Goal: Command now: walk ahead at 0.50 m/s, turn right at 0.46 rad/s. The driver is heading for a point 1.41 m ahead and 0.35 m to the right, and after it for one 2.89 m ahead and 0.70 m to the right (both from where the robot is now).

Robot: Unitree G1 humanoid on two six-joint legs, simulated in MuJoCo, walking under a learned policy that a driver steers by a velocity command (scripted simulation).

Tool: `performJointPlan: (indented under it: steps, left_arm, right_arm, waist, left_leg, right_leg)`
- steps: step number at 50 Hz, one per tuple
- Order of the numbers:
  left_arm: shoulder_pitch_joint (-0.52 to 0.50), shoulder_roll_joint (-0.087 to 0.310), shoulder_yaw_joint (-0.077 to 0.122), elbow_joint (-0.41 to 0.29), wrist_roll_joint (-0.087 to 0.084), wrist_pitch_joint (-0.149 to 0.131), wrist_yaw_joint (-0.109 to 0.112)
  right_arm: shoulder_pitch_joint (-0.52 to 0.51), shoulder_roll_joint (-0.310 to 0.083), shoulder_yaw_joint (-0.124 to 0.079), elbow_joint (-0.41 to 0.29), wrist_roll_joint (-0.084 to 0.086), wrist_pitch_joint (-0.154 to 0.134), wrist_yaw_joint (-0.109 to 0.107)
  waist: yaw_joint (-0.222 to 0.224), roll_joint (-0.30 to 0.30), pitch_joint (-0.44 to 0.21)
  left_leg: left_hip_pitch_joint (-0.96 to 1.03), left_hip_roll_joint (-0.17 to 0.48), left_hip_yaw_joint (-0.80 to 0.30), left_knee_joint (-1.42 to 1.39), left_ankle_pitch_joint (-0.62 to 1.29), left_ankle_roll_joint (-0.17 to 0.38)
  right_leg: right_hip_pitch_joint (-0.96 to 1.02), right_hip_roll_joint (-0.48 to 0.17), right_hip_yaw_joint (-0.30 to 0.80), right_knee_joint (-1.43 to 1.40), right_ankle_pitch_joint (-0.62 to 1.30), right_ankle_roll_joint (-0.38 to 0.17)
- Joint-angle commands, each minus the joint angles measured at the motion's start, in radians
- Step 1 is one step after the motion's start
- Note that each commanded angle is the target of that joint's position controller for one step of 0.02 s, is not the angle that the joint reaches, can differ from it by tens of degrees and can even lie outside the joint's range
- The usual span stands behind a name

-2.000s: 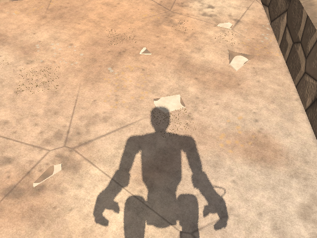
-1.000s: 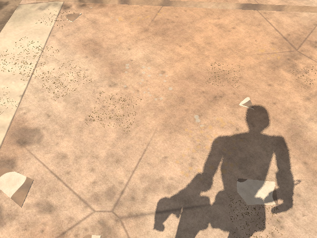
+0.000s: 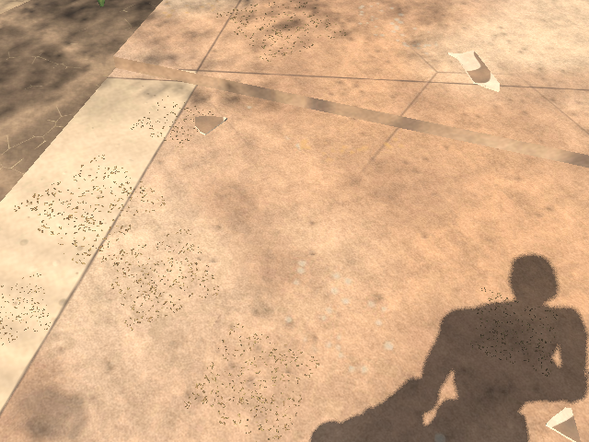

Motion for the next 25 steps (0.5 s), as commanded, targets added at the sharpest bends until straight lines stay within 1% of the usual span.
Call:
performJointPlan:
  steps: [1, 3, 4, 6, 8, 10, 13, 14, 15, 16, 17, 18, 19, 20, 21, 22, 23, 24, 25]
  left_arm:
    - [-0.006, 0.054, 0.017, -0.064, 0.02, 0.014, -0.016]
    - [-0.054, 0.039, 0.016, -0.088, 0.02, 0.025, -0.026]
    - [-0.084, 0.035, 0.015, -0.1, 0.021, 0.029, -0.03]
    - [-0.149, 0.031, 0.011, -0.125, 0.024, 0.034, -0.039]
    - [-0.22, 0.023, 0.004, -0.152, 0.022, 0.034, -0.048]
    - [-0.288, 0.012, -0.007, -0.177, 0.021, 0.031, -0.057]
    - [-0.371, 0.019, -0.015, -0.214, 0.025, 0.03, -0.065]
    - [-0.385, 0.024, -0.014, -0.223, 0.027, 0.03, -0.065]
    - [-0.39, 0.03, -0.013, -0.229, 0.029, 0.029, -0.064]
    - [-0.379, 0.037, -0.01, -0.23, 0.031, 0.03, -0.06]
    - [-0.343, 0.048, -0.004, -0.224, 0.034, 0.029, -0.053]
    - [-0.259, 0.064, 0.006, -0.203, 0.034, 0.024, -0.045]
    - [-0.107, 0.086, 0.022, -0.156, 0.04, 0.013, -0.032]
    - [0.049, 0.169, 0.051, -0.113, 0.048, 0.009, -0.014]
    - [0.001, 0.294, 0.077, -0.135, 0.031, 0.014, -0.002]
    - [0.043, 0.274, 0.076, -0.147, 0.004, 0.025, 0.003]
    - [-0.007, 0.241, 0.067, -0.129, 0.002, 0.027, 0.011]
    - [-0.05, 0.184, 0.052, -0.125, -0.003, 0.022, 0.014]
    - [-0.092, 0.154, 0.042, -0.13, -0.007, 0.015, 0.017]
  right_arm:
    - [0.098, -0.098, -0.031, -0.011, 0.011, -0.023, -0.008]
    - [0.132, -0.11, -0.038, 0.009, 0.019, -0.037, -0.007]
    - [0.146, -0.114, -0.041, 0.018, 0.022, -0.04, -0.007]
    - [0.171, -0.116, -0.045, 0.034, 0.022, -0.04, -0.007]
    - [0.182, -0.115, -0.046, 0.048, 0.019, -0.037, -0.006]
    - [0.184, -0.125, -0.05, 0.056, 0.017, -0.035, -0.005]
    - [0.222, -0.158, -0.061, 0.078, 0.017, -0.029, -0.009]
    - [0.236, -0.165, -0.063, 0.087, 0.017, -0.024, -0.011]
    - [0.245, -0.173, -0.065, 0.094, 0.017, -0.017, -0.013]
    - [0.248, -0.187, -0.068, 0.099, 0.016, -0.011, -0.015]
    - [0.251, -0.206, -0.072, 0.105, 0.016, -0.003, -0.018]
    - [0.253, -0.223, -0.076, 0.108, 0.016, 0.008, -0.019]
    - [0.244, -0.229, -0.076, 0.102, 0.02, 0.017, -0.019]
    - [0.251, -0.197, -0.066, 0.073, 0.014, 0.018, -0.016]
    - [0.278, -0.083, -0.044, -0.004, 0.016, 0.011, 0.006]
    - [0.136, -0.17, -0.059, -0.029, 0.008, 0.001, 0.008]
    - [0.087, -0.157, -0.055, -0.048, 0.025, -0.01, 0.012]
    - [0.106, -0.147, -0.049, -0.034, 0.025, -0.019, 0.009]
    - [0.119, -0.144, -0.05, -0.024, 0.012, -0.011, 0.007]
  waist:
    - [-0.042, 0.146, 0.008]
    - [-0.035, 0.125, -0.001]
    - [-0.036, 0.119, 0.002]
    - [-0.043, 0.114, 0.016]
    - [-0.052, 0.115, 0.04]
    - [-0.063, 0.118, 0.059]
    - [-0.082, 0.112, 0.08]
    - [-0.086, 0.11, 0.083]
    - [-0.085, 0.111, 0.08]
    - [-0.075, 0.118, 0.065]
    - [-0.056, 0.131, 0.034]
    - [-0.018, 0.131, -0.02]
    - [0.052, 0.1, -0.109]
    - [0.108, 0.002, -0.218]
    - [0.022, -0.237, -0.284]
    - [0.096, -0.058, -0.289]
    - [0.061, -0.024, -0.147]
    - [0.013, 0.029, -0.064]
    - [-0.027, 0.039, -0.028]
  left_leg:
    - [0.212, 0.26, -0.245, -0.29, 0.054, 0.089]
    - [0.231, 0.262, -0.175, -0.292, 0.203, 0.099]
    - [0.24, 0.264, -0.143, -0.296, 0.242, 0.105]
    - [0.253, 0.265, -0.086, -0.306, 0.277, 0.113]
    - [0.246, 0.25, -0.023, -0.312, 0.287, 0.108]
    - [0.228, 0.237, 0.036, -0.313, 0.288, 0.098]
    - [0.265, 0.26, 0.086, -0.298, 0.339, 0.085]
    - [0.294, 0.266, 0.101, -0.277, 0.384, 0.079]
    - [0.323, 0.271, 0.12, -0.242, 0.471, 0.072]
    - [0.349, 0.272, 0.141, -0.181, 0.629, 0.065]
    - [0.371, 0.273, 0.159, -0.09, 0.795, 0.059]
    - [0.377, 0.271, 0.171, 0.057, 0.9, 0.057]
    - [0.304, 0.254, 0.191, 0.276, 0.832, 0.038]
    - [0.087, 0.225, 0.193, 0.575, 0.497, 0.006]
    - [-0.358, 0.02, 0.118, 0.912, -0.367, -0.058]
    - [-0.463, 0.015, -0.087, 0.971, -0.318, -0.052]
    - [-0.504, 0.066, -0.099, 0.934, -0.199, -0.041]
    - [-0.445, 0.101, -0.095, 0.834, -0.132, -0.038]
    - [-0.378, 0.119, -0.101, 0.773, -0.122, -0.044]
  right_leg:
    - [-0.266, -0.08, 0.029, 0.083, 0.085, 0.017]
    - [-0.299, -0.083, 0.023, 0.089, 0.135, 0.031]
    - [-0.325, -0.087, 0.02, 0.083, 0.161, 0.038]
    - [-0.371, -0.095, 0.013, 0.046, 0.215, 0.05]
    - [-0.372, -0.095, -0.006, -0.055, 0.282, 0.056]
    - [-0.32, -0.091, -0.038, -0.184, 0.35, 0.048]
    - [-0.26, -0.077, -0.097, -0.316, 0.33, 0.011]
    - [-0.246, -0.067, -0.115, -0.345, 0.302, -0.005]
    - [-0.225, -0.051, -0.133, -0.37, 0.265, -0.023]
    - [-0.183, -0.022, -0.155, -0.388, 0.217, -0.044]
    - [-0.122, 0.016, -0.175, -0.397, 0.157, -0.067]
    - [-0.027, 0.058, -0.183, -0.419, 0.113, -0.093]
    - [0.173, 0.091, -0.169, -0.494, 0.146, -0.124]
    - [0.435, -0.049, 0.041, -0.536, 0.034, -0.17]
    - [0.702, -0.333, 0.591, -0.632, 0.029, -0.31]
    - [0.69, -0.345, 0.704, -0.734, 0.087, -0.311]
    - [0.582, -0.325, 0.534, -0.737, 0.206, -0.291]
    - [0.44, -0.279, 0.431, -0.744, 0.351, -0.255]
    - [0.341, -0.225, 0.353, -0.754, 0.446, -0.226]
